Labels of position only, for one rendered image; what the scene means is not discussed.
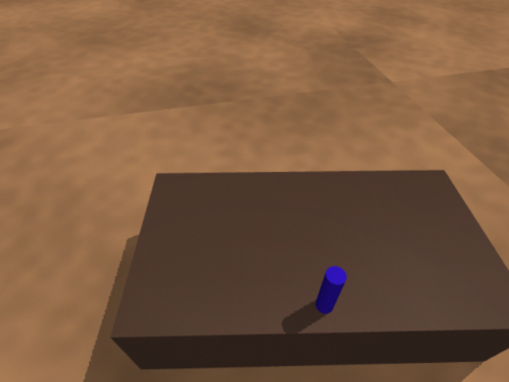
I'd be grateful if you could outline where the can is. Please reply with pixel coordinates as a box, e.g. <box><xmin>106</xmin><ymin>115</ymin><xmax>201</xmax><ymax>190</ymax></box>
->
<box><xmin>316</xmin><ymin>266</ymin><xmax>347</xmax><ymax>314</ymax></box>

